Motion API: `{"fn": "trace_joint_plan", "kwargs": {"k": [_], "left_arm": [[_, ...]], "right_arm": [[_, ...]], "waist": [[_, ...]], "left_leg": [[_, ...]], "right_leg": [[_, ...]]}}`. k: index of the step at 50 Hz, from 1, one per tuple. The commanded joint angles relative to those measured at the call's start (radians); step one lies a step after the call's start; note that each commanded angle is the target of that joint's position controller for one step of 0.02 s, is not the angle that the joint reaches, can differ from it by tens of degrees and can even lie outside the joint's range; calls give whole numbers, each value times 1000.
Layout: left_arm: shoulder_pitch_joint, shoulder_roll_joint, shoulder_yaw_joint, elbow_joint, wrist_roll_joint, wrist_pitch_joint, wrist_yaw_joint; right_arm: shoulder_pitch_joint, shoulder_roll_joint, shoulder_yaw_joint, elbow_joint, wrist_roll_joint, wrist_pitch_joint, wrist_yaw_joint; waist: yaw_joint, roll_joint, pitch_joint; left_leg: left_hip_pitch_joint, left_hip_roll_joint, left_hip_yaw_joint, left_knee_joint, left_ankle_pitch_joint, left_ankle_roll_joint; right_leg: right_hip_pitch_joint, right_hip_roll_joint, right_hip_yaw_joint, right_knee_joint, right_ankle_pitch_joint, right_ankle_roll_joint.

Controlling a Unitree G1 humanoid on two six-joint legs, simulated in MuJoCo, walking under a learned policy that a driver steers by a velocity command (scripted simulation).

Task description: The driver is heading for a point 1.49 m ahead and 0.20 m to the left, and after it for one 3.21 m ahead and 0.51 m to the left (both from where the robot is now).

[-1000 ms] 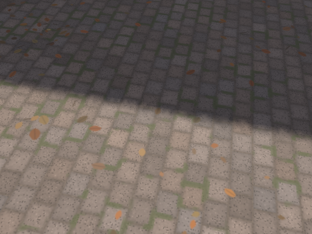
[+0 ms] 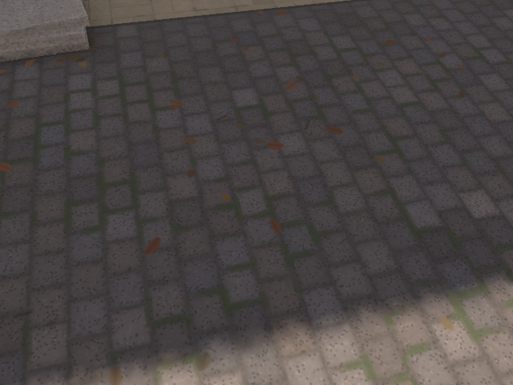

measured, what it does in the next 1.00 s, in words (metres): walks ahead: right foot, then left foot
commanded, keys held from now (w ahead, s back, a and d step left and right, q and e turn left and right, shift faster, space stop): w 1.00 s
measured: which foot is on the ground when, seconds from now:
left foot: down 0.00-0.34, up 0.36-0.82, down 0.84-1.00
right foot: up 0.00-0.30, down 0.32-0.86, up 0.88-1.00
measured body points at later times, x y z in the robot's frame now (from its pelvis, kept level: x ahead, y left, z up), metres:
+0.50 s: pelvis +0.27 -0.07 +0.00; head +0.29 -0.08 +0.45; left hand +0.38 +0.20 -0.10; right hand +0.36 -0.35 -0.12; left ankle +0.25 +0.09 -0.66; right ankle +0.30 -0.15 -0.74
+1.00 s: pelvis +0.54 +0.00 +0.00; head +0.57 +0.01 +0.44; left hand +0.61 +0.27 -0.13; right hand +0.67 -0.27 -0.11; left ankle +0.59 +0.08 -0.74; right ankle +0.46 -0.15 -0.66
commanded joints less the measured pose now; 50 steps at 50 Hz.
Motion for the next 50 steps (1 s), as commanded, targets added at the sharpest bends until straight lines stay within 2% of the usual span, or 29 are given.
{"fn": "trace_joint_plan", "kwargs": {"k": [1, 7, 11, 13, 14, 15, 16, 17, 18, 19, 20, 21, 22, 24, 26, 29, 32, 37, 40, 41, 42, 43, 44, 45, 46, 47, 48, 49, 50], "left_arm": [[-35, 49, 13, -86, 7, -13, 0], [-211, 19, -3, -120, 0, -27, -16], [-297, 34, 0, -154, -10, -36, -35], [-283, 54, 7, -158, -9, -40, -42], [-229, 72, 17, -145, -5, -42, -41], [-113, 105, 36, -109, 1, -41, -35], [54, 158, 58, -70, 9, -38, -25], [171, 258, 78, -57, 29, -31, -17], [201, 219, 67, -43, 10, -25, -20], [142, 163, 46, -44, 2, -24, -21], [82, 135, 36, -51, 2, -23, -21], [24, 114, 28, -51, 10, -23, -25], [-16, 88, 20, -55, 17, -30, -29], [-42, 86, 21, -46, 16, -42, -32], [-30, 105, 27, -24, 13, -53, -28], [10, 121, 31, 8, 10, -49, -16], [58, 143, 35, 37, 3, -42, -6], [142, 164, 41, 96, -8, -19, 0], [133, 180, 48, 113, -10, -3, 7], [112, 185, 48, 112, -10, 3, 10], [111, 162, 38, 109, -5, 7, 12], [121, 111, 14, 82, 20, 4, 16], [249, -1, -16, 76, 11, -18, 5], [176, 108, 6, 88, -7, -37, -1], [80, 147, 18, 57, -28, -49, -6], [29, 135, 15, 46, -23, -52, -2], [3, 128, 19, 43, -7, -49, 1], [26, 115, 21, 48, -4, -40, 1], [46, 96, 19, 55, -3, -29, 1]], "right_arm": [[-13, -147, -32, -48, 9, -15, -9], [56, -183, -37, -2, 24, 5, -18], [110, -195, -40, 33, 30, 24, -20], [106, -211, -45, 42, 32, 35, -25], [89, -221, -48, 41, 33, 40, -28], [79, -213, -44, 39, 34, 44, -30], [71, -178, -28, 24, 21, 42, -33], [144, -83, 2, -10, 5, 25, -31], [157, -94, 6, -1, 14, 4, -25], [89, -174, -17, -15, 38, -7, -17], [15, -177, -17, -32, 42, -11, -13], [-20, -164, -17, -36, 29, -9, -15], [-16, -159, -23, -32, 18, 1, -18], [23, -120, -18, -16, 17, 23, -19], [-7, -108, -16, -26, 11, 35, -25], [-111, -92, -11, -54, 5, 31, -22], [-220, -70, 0, -79, 10, 19, -10], [-343, -83, 2, -131, 21, 7, 16], [-302, -113, -7, -130, 19, 1, 25], [-221, -135, -20, -109, 16, 0, 22], [-72, -182, -45, -64, 13, 0, 13], [110, -259, -65, -32, 3, 4, 2], [140, -310, -75, -11, 5, 10, 7], [133, -210, -49, -23, 20, 11, 7], [66, -180, -38, -31, 18, 11, 3], [0, -168, -33, -42, 11, 12, 2], [-45, -142, -27, -46, 3, 11, 4], [-66, -125, -21, -48, -7, 7, 4], [-73, -119, -21, -46, -6, 3, 6]], "waist": [[13, 132, -10], [-48, 117, 20], [-65, 123, 48], [-39, 134, 41], [0, 139, 11], [62, 125, -62], [134, 92, -187], [130, -121, -333], [134, -235, -409], [132, -145, -257], [113, -84, -150], [81, -27, -77], [47, -35, -46], [9, -54, -37], [2, -36, -16], [29, -10, 14], [70, -8, 36], [107, -11, 65], [67, -37, 32], [16, -41, -17], [-50, -22, -119], [-108, 97, -278], [-35, 365, -384], [-84, 247, -341], [-77, 194, -200], [-48, 113, -123], [-22, 94, -65], [12, 122, -58], [27, 131, -56]], "left_leg": [[121, 269, -273, -231, 151, 187], [126, 231, -130, -241, 213, 147], [213, 281, -147, -201, 225, 134], [261, 303, -153, -154, 303, 116], [267, 294, -135, -90, 432, 102], [243, 254, -94, 45, 570, 80], [114, 208, -54, 265, 498, 45], [-264, 69, 11, 651, 100, -27], [-440, 12, -100, 830, -394, -36], [-539, 76, -126, 903, -356, -29], [-541, 122, -96, 876, -267, -21], [-509, 152, -80, 814, -196, -25], [-451, 180, -88, 760, -146, -30], [-373, 191, -82, 718, -96, -47], [-395, 194, -77, 652, -28, -65], [-433, 192, -73, 470, 140, -77], [-389, 161, -45, 283, 273, -71], [-407, 130, -42, 146, 229, -40], [-316, 99, -19, 103, 116, 0], [-191, 67, 13, 76, 109, 22], [35, 62, 19, 79, 137, 54], [345, 252, -195, 121, 196, 122], [645, 438, -661, 1, -42, 274], [621, 418, -704, -71, -182, 244], [499, 389, -563, -92, -159, 205], [362, 354, -463, -114, -61, 187], [249, 321, -390, -144, 33, 183], [178, 300, -343, -171, 90, 179], [139, 287, -312, -199, 115, 185]], "right_leg": [[-160, -67, 16, -112, 76, 21], [-79, -36, -31, -454, 357, 36], [-71, -14, -36, -547, 327, 9], [-28, -1, -42, -585, 262, -19], [60, 20, -62, -611, 247, -37], [232, 45, -86, -640, 261, -65], [501, -31, -13, -601, 294, -111], [876, -283, 386, -616, 213, -241], [935, -363, 688, -757, 77, -314], [828, -331, 582, -780, -3, -273], [688, -284, 442, -799, 30, -240], [552, -241, 356, -836, 95, -224], [458, -208, 295, -869, 173, -212], [362, -185, 226, -923, 257, -223], [336, -177, 165, -954, 322, -234], [359, -156, 94, -971, 365, -216], [373, -137, 40, -974, 351, -187], [522, -199, 56, -915, 357, -174], [594, -220, 61, -826, 526, -145], [588, -195, 36, -731, 686, -127], [527, -141, -6, -552, 749, -98], [321, -76, -55, -233, 470, -60], [-75, 104, -28, 77, -209, -1], [-190, 56, 87, 180, -261, -9], [-248, 10, 64, 184, -173, -20], [-220, -38, 33, 141, -82, -17], [-187, -66, 24, 84, -28, -10], [-123, -90, 33, 56, 11, -6], [-87, -96, 30, 30, 27, 1]]}}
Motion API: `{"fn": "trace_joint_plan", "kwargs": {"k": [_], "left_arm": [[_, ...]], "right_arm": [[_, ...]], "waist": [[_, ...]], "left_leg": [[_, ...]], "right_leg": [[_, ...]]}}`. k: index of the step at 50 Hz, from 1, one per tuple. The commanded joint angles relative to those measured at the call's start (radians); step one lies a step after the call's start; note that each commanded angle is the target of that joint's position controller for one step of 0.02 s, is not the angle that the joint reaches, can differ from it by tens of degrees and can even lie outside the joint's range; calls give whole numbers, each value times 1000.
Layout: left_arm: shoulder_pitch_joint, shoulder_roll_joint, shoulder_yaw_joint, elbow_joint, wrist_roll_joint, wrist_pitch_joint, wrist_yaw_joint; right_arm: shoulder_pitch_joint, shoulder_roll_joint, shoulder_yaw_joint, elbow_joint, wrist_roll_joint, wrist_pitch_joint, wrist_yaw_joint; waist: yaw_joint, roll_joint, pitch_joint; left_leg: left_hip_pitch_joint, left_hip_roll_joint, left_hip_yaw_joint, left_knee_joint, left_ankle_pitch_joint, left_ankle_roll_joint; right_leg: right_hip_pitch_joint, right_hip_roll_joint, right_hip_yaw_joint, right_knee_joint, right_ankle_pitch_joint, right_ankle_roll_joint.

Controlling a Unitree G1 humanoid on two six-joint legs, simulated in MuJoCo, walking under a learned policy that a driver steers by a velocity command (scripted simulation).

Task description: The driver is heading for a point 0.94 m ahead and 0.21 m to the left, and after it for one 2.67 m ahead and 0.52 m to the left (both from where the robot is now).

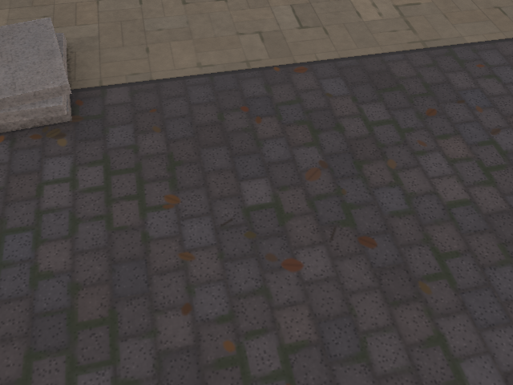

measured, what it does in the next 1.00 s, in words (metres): walks ahead, turning left: right foot, then left foot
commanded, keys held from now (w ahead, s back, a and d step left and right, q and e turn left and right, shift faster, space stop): w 0.32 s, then w+q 0.68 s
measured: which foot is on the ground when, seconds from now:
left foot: down 0.00-0.40, up 0.42-0.92, down 0.94-1.00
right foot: up 0.00-0.36, down 0.38-0.92, up 0.94-1.00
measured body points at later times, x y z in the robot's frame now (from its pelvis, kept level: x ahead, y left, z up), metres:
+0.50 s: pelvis +0.27 -0.07 +0.00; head +0.30 -0.08 +0.44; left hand +0.41 +0.20 -0.10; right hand +0.32 -0.35 -0.14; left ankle +0.16 +0.08 -0.65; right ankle +0.34 -0.16 -0.74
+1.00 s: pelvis +0.53 +0.00 -0.02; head +0.57 +0.02 +0.43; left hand +0.50 +0.29 -0.15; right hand +0.78 -0.20 -0.11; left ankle +0.60 +0.10 -0.74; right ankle +0.39 -0.17 -0.65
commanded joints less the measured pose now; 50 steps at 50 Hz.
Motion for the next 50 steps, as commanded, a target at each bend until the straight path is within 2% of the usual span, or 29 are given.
{"fn": "trace_joint_plan", "kwargs": {"k": [1, 5, 8, 10, 13, 16, 17, 18, 19, 20, 21, 22, 23, 24, 25, 26, 27, 29, 33, 37, 41, 42, 44, 45, 46, 47, 48, 49, 50], "left_arm": [[22, 71, 23, -61, 5, 1, 5], [-90, 50, 16, -95, 17, 11, 8], [-186, 30, 8, -114, 14, 1, -3], [-252, 26, 3, -130, 9, -5, -11], [-322, 36, 3, -158, 2, -11, -27], [-312, 63, 10, -166, 2, -18, -40], [-269, 80, 18, -156, 5, -21, -39], [-157, 108, 37, -123, 9, -23, -34], [16, 166, 62, -79, 17, -24, -24], [138, 273, 88, -62, 32, -18, -15], [178, 218, 74, -49, 22, -10, -17], [116, 158, 54, -55, 18, -12, -15], [37, 125, 42, -66, 17, -14, -12], [-32, 88, 31, -67, 20, -18, -15], [-77, 62, 25, -67, 26, -27, -15], [-103, 51, 24, -63, 31, -34, -17], [-111, 50, 26, -55, 34, -41, -16], [-106, 69, 34, -37, 38, -50, -12], [-79, 90, 41, -7, 40, -45, 7], [-30, 121, 49, 17, 29, -29, 20], [23, 143, 60, 44, 11, 4, 22], [15, 152, 63, 44, 7, 12, 23], [-8, 182, 71, 35, -1, 26, 30], [-21, 194, 74, 30, -3, 35, 33], [-46, 195, 72, 24, -8, 39, 35], [-37, 159, 58, 8, 11, 29, 36], [56, 3, 11, -44, 40, -2, 16], [-57, 78, 20, -59, 1, -47, 0], [-151, 119, 31, -91, -34, -71, -8]], "right_arm": [[21, -111, -28, -38, -2, -21, -2], [56, -150, -39, -5, 3, -22, -18], [88, -162, -41, 15, 10, -14, -26], [127, -175, -44, 36, 16, -9, -29], [173, -183, -48, 66, 23, 5, -31], [168, -198, -56, 82, 28, 20, -38], [159, -202, -57, 83, 30, 25, -39], [143, -195, -53, 82, 30, 30, -41], [145, -153, -36, 70, 19, 31, -42], [246, -50, -3, 44, 3, 15, -35], [250, -52, -1, 58, 20, -3, -32], [165, -155, -31, 42, 50, -11, -30], [97, -162, -35, 20, 56, -11, -32], [76, -151, -37, 19, 45, -4, -36], [91, -140, -44, 26, 37, 10, -40], [119, -119, -44, 38, 37, 25, -41], [133, -95, -43, 45, 38, 37, -41], [112, -78, -44, 32, 36, 52, -43], [29, -65, -44, 1, 28, 47, -32], [-110, -36, -28, -52, 22, 41, -6], [-199, -35, -23, -115, 25, 42, 20], [-197, -42, -27, -126, 26, 43, 25], [-140, -77, -45, -133, 27, 48, 29], [-51, -109, -63, -118, 31, 51, 28], [101, -159, -93, -82, 32, 52, 18], [249, -246, -127, -46, 32, 63, -6], [204, -332, -134, -53, 38, 53, -11], [233, -247, -107, -79, 27, 38, -5], [195, -198, -92, -74, 19, 24, -3]], "waist": [[9, 114, -70], [-6, 84, -13], [-38, 85, 8], [-65, 83, 20], [-83, 88, 40], [-54, 104, 30], [-24, 111, 7], [40, 101, -56], [110, 65, -186], [100, -147, -356], [118, -247, -436], [122, -141, -274], [95, -104, -166], [61, -72, -90], [27, -97, -56], [5, -104, -42], [-6, -93, -34], [-15, -61, -12], [2, -32, 17], [56, -3, 62], [77, -1, 87], [63, -11, 77], [12, -54, 12], [-43, -66, -41], [-131, -48, -119], [-187, 60, -207], [-49, 296, -277], [-122, 166, -365], [-129, 122, -227]], "left_leg": [[186, 268, -311, -273, 119, 185], [167, 254, -213, -329, 178, 186], [174, 219, -137, -336, 184, 152], [194, 222, -119, -331, 161, 145], [282, 264, -131, -296, 156, 138], [364, 303, -146, -227, 242, 114], [363, 296, -149, -169, 347, 102], [338, 256, -124, -39, 479, 81], [216, 198, -89, 183, 420, 49], [-167, 59, -25, 576, 32, -23], [-343, -12, -140, 766, -432, -36], [-431, 48, -190, 845, -387, -21], [-440, 100, -159, 827, -296, -12], [-405, 134, -149, 775, -218, -17], [-346, 165, -158, 724, -160, -21], [-291, 175, -160, 709, -124, -27], [-274, 175, -157, 703, -99, -32], [-310, 177, -167, 670, -29, -42], [-367, 164, -161, 470, 160, -54], [-363, 154, -75, 283, 239, -41], [-411, 133, -19, 195, 140, -7], [-380, 114, 4, 182, 97, 8], [-251, 48, 64, 189, -5, 46], [-134, 9, 84, 188, -45, 71], [90, -30, 79, 113, 11, 109], [393, 73, -119, 72, 6, 165], [701, 315, -686, -20, -139, 356], [741, 365, -857, -151, -221, 370], [645, 340, -712, -173, -138, 317]], "right_leg": [[-175, -88, 42, -33, 77, 15], [-245, -99, 31, -224, 251, 47], [-211, -73, 6, -414, 407, 47], [-183, -51, -14, -500, 457, 46], [-197, -36, -10, -575, 429, 28], [-158, -21, -12, -622, 325, -11], [-73, 0, -27, -641, 296, -26], [90, 29, -52, -672, 297, -48], [366, -28, -3, -637, 324, -87], [784, -293, 365, -631, 258, -215], [839, -376, 668, -800, 56, -270], [710, -342, 559, -838, -57, -217], [570, -310, 428, -863, -41, -179], [439, -272, 326, -906, 24, -163], [351, -238, 241, -940, 93, -146], [293, -215, 178, -970, 143, -137], [267, -208, 126, -990, 201, -139], [258, -206, 42, -1011, 306, -147], [310, -188, -89, -1025, 402, -137], [376, -201, -173, -1032, 437, -127], [535, -245, -216, -958, 578, -118], [555, -249, -231, -918, 695, -109], [580, -247, -256, -779, 1038, -88], [566, -238, -265, -644, 1151, -76], [480, -204, -284, -440, 1113, -47], [234, -155, -282, -136, 779, 0], [-221, 68, -167, 196, -189, 58], [-335, 72, 52, 282, -227, 38], [-403, 22, 59, 247, -130, 10]]}}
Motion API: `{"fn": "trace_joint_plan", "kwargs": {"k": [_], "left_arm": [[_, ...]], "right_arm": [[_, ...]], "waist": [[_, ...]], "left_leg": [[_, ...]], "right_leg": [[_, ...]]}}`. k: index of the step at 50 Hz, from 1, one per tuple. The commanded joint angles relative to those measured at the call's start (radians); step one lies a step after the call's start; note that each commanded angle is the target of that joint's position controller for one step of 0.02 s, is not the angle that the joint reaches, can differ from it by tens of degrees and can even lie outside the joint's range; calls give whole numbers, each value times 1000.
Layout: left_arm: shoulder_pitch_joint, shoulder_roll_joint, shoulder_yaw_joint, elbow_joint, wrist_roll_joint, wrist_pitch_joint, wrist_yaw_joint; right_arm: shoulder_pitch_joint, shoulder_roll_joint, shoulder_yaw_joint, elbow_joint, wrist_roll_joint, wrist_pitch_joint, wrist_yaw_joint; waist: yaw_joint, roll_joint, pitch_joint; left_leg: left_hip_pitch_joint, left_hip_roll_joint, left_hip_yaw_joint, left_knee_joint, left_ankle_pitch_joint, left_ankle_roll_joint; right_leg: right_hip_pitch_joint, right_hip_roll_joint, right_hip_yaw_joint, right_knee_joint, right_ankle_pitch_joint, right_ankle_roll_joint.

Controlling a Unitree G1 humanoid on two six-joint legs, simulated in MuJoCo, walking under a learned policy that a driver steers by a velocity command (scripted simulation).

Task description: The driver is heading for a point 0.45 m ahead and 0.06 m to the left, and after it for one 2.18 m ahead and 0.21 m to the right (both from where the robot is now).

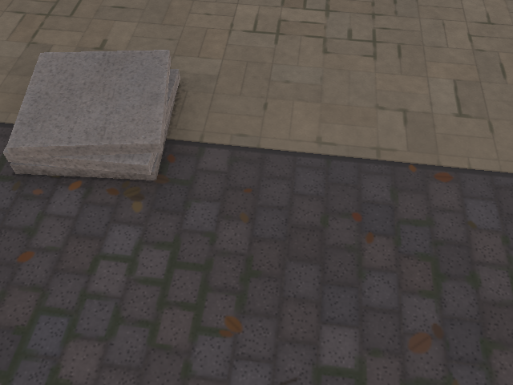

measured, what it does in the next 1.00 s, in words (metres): walks ahead: right foot, then left foot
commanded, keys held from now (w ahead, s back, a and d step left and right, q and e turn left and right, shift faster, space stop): w+q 0.38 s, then w+e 0.62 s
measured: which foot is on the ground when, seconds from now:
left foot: down 0.00-0.42, up 0.44-0.84, down 0.86-1.00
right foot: up 0.00-0.38, down 0.40-0.86, up 0.88-1.00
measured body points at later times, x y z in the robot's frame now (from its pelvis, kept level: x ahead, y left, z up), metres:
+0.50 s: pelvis +0.30 -0.03 +0.01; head +0.32 -0.03 +0.46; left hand +0.41 +0.27 -0.08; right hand +0.43 -0.29 -0.11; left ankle +0.13 +0.06 -0.64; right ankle +0.40 -0.12 -0.72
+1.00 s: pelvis +0.54 +0.06 +0.02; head +0.55 +0.08 +0.47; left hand +0.59 +0.35 -0.10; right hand +0.71 -0.19 -0.06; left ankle +0.55 +0.17 -0.72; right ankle +0.49 -0.08 -0.64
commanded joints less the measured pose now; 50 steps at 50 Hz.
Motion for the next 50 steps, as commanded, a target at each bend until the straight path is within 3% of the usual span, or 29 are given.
{"fn": "trace_joint_plan", "kwargs": {"k": [1, 2, 3, 5, 7, 11, 15, 18, 19, 20, 21, 22, 23, 24, 25, 26, 27, 29, 33, 38, 40, 42, 43, 44, 45, 46, 48, 50], "left_arm": [[-123, 121, 13, -151, -23, -88, -13], [-117, 127, 20, -137, 5, -87, -7], [-93, 136, 27, -132, 14, -74, -7], [-76, 118, 28, -136, 25, -50, -7], [-128, 91, 20, -158, 34, -36, -3], [-277, 53, 1, -204, 27, -39, -13], [-345, 86, 8, -240, 9, -50, -28], [-298, 126, 23, -235, 8, -66, -35], [-228, 137, 32, -216, 9, -72, -33], [-113, 166, 45, -186, 23, -77, -30], [41, 214, 53, -167, 39, -77, -26], [133, 285, 76, -104, 40, -63, -39], [112, 183, 51, -119, 6, -62, -47], [51, 128, 35, -132, 1, -55, -45], [-4, 122, 27, -146, 13, -46, -44], [-31, 113, 23, -146, 18, -39, -43], [-36, 104, 16, -148, 25, -39, -40], [-18, 96, 12, -139, 13, -37, -36], [17, 165, 34, -128, -5, -24, -12], [96, 168, 38, -111, -14, 0, -5], [101, 171, 39, -111, -15, 9, 0], [94, 133, 29, -120, -7, 11, 2], [72, 78, 10, -141, 4, 5, -1], [144, 7, -11, -176, -2, -9, 2], [167, 77, 0, -185, -24, -14, 4], [118, 137, 17, -179, -25, -8, 4], [55, 128, 23, -182, -10, 4, 0], [34, 95, 22, -197, -9, 20, -10]], "right_arm": [[212, -155, -44, -12, -4, -27, -9], [146, -123, -34, -26, -5, -29, -11], [111, -103, -25, -44, -17, -30, -16], [105, -116, -26, -50, -13, -33, -25], [131, -149, -34, -45, -11, -34, -40], [183, -163, -40, -33, -4, -22, -56], [242, -155, -39, -9, 4, -13, -58], [235, -153, -41, -11, 0, -3, -66], [219, -142, -37, -17, -1, 0, -66], [217, -100, -21, -20, -10, -2, -62], [250, -45, 2, -31, -30, -4, -61], [421, 5, 14, -33, 9, -16, -58], [396, -93, 4, -7, 15, -20, -60], [265, -138, -6, -27, 9, -23, -56], [180, -135, -4, -48, -9, -29, -58], [123, -127, -6, -66, -26, -40, -57], [120, -110, -6, -73, -30, -46, -54], [127, -74, 2, -81, -31, -52, -49], [6, -26, 28, -114, -31, -58, -40], [-105, -60, 22, -138, -11, -72, -27], [-93, -82, 13, -138, -7, -80, -27], [19, -114, -7, -108, -13, -82, -37], [157, -167, -24, -91, -29, -82, -47], [251, -253, -44, -75, -44, -65, -52], [275, -225, -41, -50, -34, -58, -43], [233, -152, -21, -57, -25, -59, -41], [137, -87, 0, -55, -32, -59, -37], [94, -69, 5, -42, -37, -65, -36]], "waist": [[-94, 9, -193], [-54, -9, -141], [-21, 11, -128], [3, 13, -113], [-4, 15, -86], [-64, 60, -61], [-90, 84, -61], [-54, 119, -70], [-14, 129, -92], [38, 112, -173], [82, 1, -323], [5, -385, -401], [37, -259, -324], [57, -155, -196], [44, -70, -138], [33, -50, -85], [11, -71, -86], [-7, -108, -106], [17, -100, -85], [48, -104, -72], [22, -110, -74], [-46, -109, -113], [-115, -37, -206], [-105, 225, -316], [-97, 298, -298], [-103, 188, -187], [-66, 112, -88], [-34, 123, -51]], "left_leg": [[637, 306, -595, -353, -1, 229], [505, 266, -502, -364, 103, 205], [419, 242, -452, -384, 179, 197], [329, 222, -405, -412, 267, 199], [265, 196, -347, -427, 315, 191], [199, 122, -279, -407, 207, 121], [262, 158, -366, -343, 99, 95], [339, 194, -451, -246, 119, 75], [335, 175, -454, -191, 160, 59], [323, 129, -397, -57, 229, 29], [208, 65, -309, 222, 73, -8], [-147, -72, -214, 535, -372, -80], [-271, -15, -268, 651, -384, -83], [-309, 24, -242, 670, -293, -81], [-284, 64, -186, 638, -223, -81], [-274, 92, -170, 572, -176, -81], [-220, 114, -167, 517, -146, -81], [-174, 119, -144, 404, -157, -96], [-76, 94, -103, 100, -20, -132], [65, 44, -113, -98, 160, -147], [145, 44, -116, -156, 151, -132], [337, 68, -116, -206, 107, -95], [532, 204, -239, -207, 41, -40], [776, 425, -581, -281, -119, 78], [753, 491, -805, -348, -338, 141], [665, 446, -697, -365, -366, 115], [501, 350, -453, -397, -145, 69], [395, 310, -311, -444, 16, 55]], "right_leg": [[-619, -22, 168, 217, 99, -45], [-554, -49, 163, 131, 143, -36], [-484, -69, 171, 89, 177, -26], [-436, -70, 154, 4, 204, 8], [-439, -55, 133, -115, 287, 41], [-360, 10, 118, -432, 562, 55], [-316, 38, 149, -558, 599, 37], [-268, 40, 162, -592, 475, -1], [-179, 47, 143, -624, 463, -22], [-19, 14, 146, -626, 475, -60], [235, -147, 318, -601, 425, -124], [503, -325, 823, -734, 170, -298], [480, -317, 910, -792, -53, -290], [365, -277, 758, -800, -21, -257], [249, -234, 650, -808, 99, -242], [156, -202, 583, -820, 227, -250], [104, -171, 534, -830, 330, -246], [79, -140, 481, -846, 441, -260], [-25, -114, 390, -880, 468, -259], [-58, -106, 402, -838, 402, -217], [-58, -110, 439, -791, 348, -192], [-115, -55, 429, -673, 338, -147], [-214, 5, 359, -443, 285, -106], [-477, 120, 214, -133, -5, -52], [-632, 69, 202, 60, -90, -40], [-671, 22, 222, 137, -2, -37], [-629, -25, 198, 117, 136, -26], [-569, -61, 190, 71, 204, -18]]}}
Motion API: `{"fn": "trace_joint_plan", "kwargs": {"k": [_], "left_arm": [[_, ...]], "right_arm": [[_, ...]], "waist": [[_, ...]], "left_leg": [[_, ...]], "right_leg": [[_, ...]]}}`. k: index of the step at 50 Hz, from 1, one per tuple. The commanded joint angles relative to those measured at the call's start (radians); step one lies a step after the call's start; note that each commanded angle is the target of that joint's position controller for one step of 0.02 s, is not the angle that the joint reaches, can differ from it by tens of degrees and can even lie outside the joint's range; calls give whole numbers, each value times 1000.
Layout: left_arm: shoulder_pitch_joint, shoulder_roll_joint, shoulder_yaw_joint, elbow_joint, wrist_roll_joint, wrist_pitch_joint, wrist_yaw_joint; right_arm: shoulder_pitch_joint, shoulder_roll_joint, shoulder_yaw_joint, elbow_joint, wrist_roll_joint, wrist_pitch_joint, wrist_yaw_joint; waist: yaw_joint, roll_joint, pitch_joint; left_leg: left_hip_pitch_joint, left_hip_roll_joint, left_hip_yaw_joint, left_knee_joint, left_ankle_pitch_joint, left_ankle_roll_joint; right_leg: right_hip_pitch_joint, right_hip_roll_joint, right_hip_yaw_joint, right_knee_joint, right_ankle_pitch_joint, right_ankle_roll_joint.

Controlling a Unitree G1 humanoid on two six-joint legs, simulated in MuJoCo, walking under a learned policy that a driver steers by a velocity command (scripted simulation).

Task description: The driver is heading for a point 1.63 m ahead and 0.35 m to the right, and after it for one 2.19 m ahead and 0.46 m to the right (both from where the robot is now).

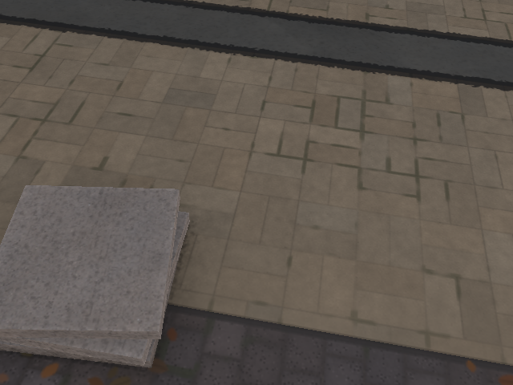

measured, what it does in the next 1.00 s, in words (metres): walks ahead, turning right: right foot, then left foot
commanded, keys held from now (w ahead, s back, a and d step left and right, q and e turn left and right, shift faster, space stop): w+e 0.46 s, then w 0.54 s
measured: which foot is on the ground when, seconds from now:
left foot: down 0.00-0.34, up 0.36-0.84, down 0.86-1.00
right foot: up 0.00-0.32, down 0.34-0.88, up 0.90-1.00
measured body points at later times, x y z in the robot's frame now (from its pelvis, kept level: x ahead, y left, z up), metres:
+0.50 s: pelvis +0.25 -0.09 -0.01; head +0.29 -0.11 +0.44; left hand +0.48 +0.13 -0.10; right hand +0.28 -0.39 -0.12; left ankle +0.24 +0.09 -0.65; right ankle +0.28 -0.17 -0.74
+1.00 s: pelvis +0.55 -0.12 -0.01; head +0.58 -0.12 +0.44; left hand +0.72 +0.11 -0.13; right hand +0.58 -0.43 -0.10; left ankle +0.64 -0.06 -0.74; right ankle +0.40 -0.21 -0.65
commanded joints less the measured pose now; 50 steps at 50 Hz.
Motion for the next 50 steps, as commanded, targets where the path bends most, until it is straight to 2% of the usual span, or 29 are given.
{"fn": "trace_joint_plan", "kwargs": {"k": [1, 4, 8, 13, 15, 16, 17, 18, 19, 20, 21, 22, 23, 24, 25, 27, 29, 33, 36, 39, 41, 42, 43, 44, 45, 46, 47, 48, 50], "left_arm": [[-45, 45, 14, -100, 2, 2, -10], [-101, 25, 7, -136, 8, 10, -18], [-211, 8, -6, -175, 10, 2, -43], [-325, 30, -3, -241, 7, 6, -68], [-290, 61, 13, -250, 12, 11, -72], [-201, 92, 32, -233, 14, 15, -69], [-35, 143, 63, -188, 9, 20, -58], [117, 230, 94, -157, 3, 33, -34], [58, 320, 95, -179, 0, 21, -34], [88, 225, 70, -198, 3, 8, -39], [58, 182, 55, -185, 10, -5, -41], [2, 160, 48, -189, 9, -11, -39], [-64, 136, 39, -201, 16, -11, -36], [-103, 110, 29, -217, 30, -12, -32], [-119, 99, 26, -218, 33, -15, -29], [-106, 99, 23, -195, 30, -25, -22], [-75, 113, 26, -168, 28, -29, -11], [-19, 123, 25, -124, 19, -28, -2], [36, 134, 27, -86, 13, -27, -3], [69, 138, 32, -56, 13, -14, 1], [62, 146, 36, -48, 13, -5, 5], [47, 145, 35, -48, 13, 0, 5], [39, 124, 24, -54, 20, 2, 6], [82, 69, 2, -79, 40, -3, 7], [187, 1, -17, -74, 20, -20, 4], [110, 92, -1, -73, 5, -30, 0], [7, 125, 9, -101, -7, -35, -3], [-61, 117, 7, -113, 7, -37, -1], [-44, 94, 12, -113, 17, -34, -3]], "right_arm": [[30, -110, -34, -19, -2, -16, -1], [43, -144, -48, 9, 0, -22, -5], [63, -183, -58, 37, 6, -15, -12], [123, -229, -71, 79, 29, 9, -16], [121, -261, -80, 81, 36, 23, -21], [119, -273, -82, 80, 39, 31, -25], [118, -259, -75, 76, 40, 35, -29], [147, -205, -52, 57, 7, 29, -30], [231, -83, -10, -3, -16, 0, -12], [107, -180, -27, -7, 22, -31, 0], [30, -208, -34, -34, 50, -45, 5], [23, -194, -29, -29, 35, -52, -2], [28, -197, -34, -19, 10, -50, -10], [57, -199, -38, -10, 6, -38, -8], [72, -191, -38, -4, 5, -25, -7], [74, -159, -30, 3, -3, -6, -6], [8, -132, -20, -15, -6, -1, -7], [-130, -101, -3, -38, 6, -11, 9], [-206, -113, -4, -61, 18, -19, 23], [-225, -133, -10, -79, 15, -26, 36], [-179, -148, -17, -72, 15, -29, 38], [-102, -167, -29, -52, 14, -30, 33], [32, -207, -48, -18, 8, -31, 27], [187, -280, -65, -2, -6, -31, 23], [262, -297, -75, 37, 7, -21, 31], [261, -211, -49, 37, 30, -18, 33], [183, -184, -39, 27, 27, -13, 28], [120, -166, -31, 16, 14, -8, 27], [64, -141, -21, 10, -3, -11, 25]], "waist": [[-31, 170, 25], [-31, 125, 29], [-64, 105, 48], [-84, 103, 82], [-46, 132, 36], [10, 138, -23], [98, 115, -111], [146, -23, -206], [15, -241, -315], [106, -102, -358], [103, -67, -209], [59, 14, -131], [15, 26, -82], [-22, 0, -72], [-35, -10, -68], [-41, -3, -52], [-21, -4, -19], [41, -15, 18], [72, -16, 55], [67, -25, 64], [37, -49, 44], [-9, -50, -3], [-75, -33, -108], [-110, 90, -275], [-82, 354, -375], [-119, 248, -298], [-113, 172, -154], [-93, 84, -61], [-36, 123, -21]], "left_leg": [[182, 267, -236, -266, 76, 157], [180, 271, -126, -294, 198, 174], [185, 251, 14, -298, 249, 150], [300, 293, 91, -243, 337, 110], [337, 292, 133, -112, 663, 88], [329, 280, 158, 29, 819, 74], [237, 244, 188, 240, 826, 44], [-29, 198, 194, 566, 441, -3], [-430, -9, 52, 878, -406, -52], [-526, 18, -121, 952, -388, -34], [-587, 54, -108, 922, -288, -15], [-543, 93, -106, 842, -205, -10], [-473, 119, -107, 759, -154, -17], [-403, 142, -113, 726, -117, -23], [-368, 146, -105, 697, -100, -35], [-348, 142, -81, 627, -50, -62], [-369, 139, -71, 508, 66, -80], [-300, 95, -51, 226, 326, -70], [-310, 77, -58, 134, 345, -49], [-348, 66, -66, 72, 236, -9], [-278, 44, -44, 53, 146, 22], [-158, 15, -14, 22, 138, 45], [57, 34, -21, 38, 186, 83], [399, 227, -255, 89, 217, 178], [652, 388, -684, -47, -51, 299], [620, 373, -731, -120, -248, 264], [488, 348, -599, -145, -237, 226], [347, 300, -487, -171, -123, 200], [201, 254, -390, -217, 40, 209]], "right_leg": [[-266, -101, 38, 13, 98, 14], [-282, -107, 33, -99, 198, 32], [-218, -91, -18, -332, 389, 19], [-193, -61, -78, -469, 322, -38], [-86, -1, -137, -484, 216, -79], [43, 43, -166, -500, 190, -106], [291, 85, -168, -550, 244, -144], [601, -59, 67, -563, 262, -208], [861, -291, 660, -698, 39, -393], [865, -311, 739, -803, -44, -376], [757, -281, 596, -815, 35, -333], [608, -237, 486, -815, 133, -304], [476, -200, 401, -826, 240, -284], [391, -181, 349, -849, 319, -279], [342, -172, 323, -870, 371, -284], [274, -157, 246, -896, 475, -290], [252, -136, 183, -914, 516, -275], [242, -96, 111, -923, 399, -215], [311, -141, 149, -913, 336, -215], [445, -198, 190, -850, 412, -201], [489, -206, 195, -792, 550, -179], [489, -178, 170, -706, 712, -161], [434, -122, 124, -534, 777, -132], [198, -32, 77, -224, 522, -85], [-129, 113, 45, 68, -155, -23], [-251, 64, 122, 159, -197, -29], [-301, 13, 85, 158, -105, -32], [-275, -31, 44, 106, -26, -32], [-193, -83, 38, 21, 61, -16]]}}
Velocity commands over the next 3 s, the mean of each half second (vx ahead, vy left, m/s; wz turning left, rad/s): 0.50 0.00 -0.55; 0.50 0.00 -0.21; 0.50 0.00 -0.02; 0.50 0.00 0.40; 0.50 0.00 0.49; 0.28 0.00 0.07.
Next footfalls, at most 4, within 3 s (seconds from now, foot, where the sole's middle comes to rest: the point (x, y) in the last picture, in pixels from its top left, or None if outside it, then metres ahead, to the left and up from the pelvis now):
0.34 right None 0.32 -0.18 -0.78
0.86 left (289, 325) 0.67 -0.08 -0.78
1.40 right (398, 272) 0.86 -0.41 -0.78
1.94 left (343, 184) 1.21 -0.28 -0.78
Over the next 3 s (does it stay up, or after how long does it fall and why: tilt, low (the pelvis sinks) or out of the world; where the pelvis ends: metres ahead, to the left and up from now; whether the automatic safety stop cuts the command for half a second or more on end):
stays up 1.55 -0.35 -0.01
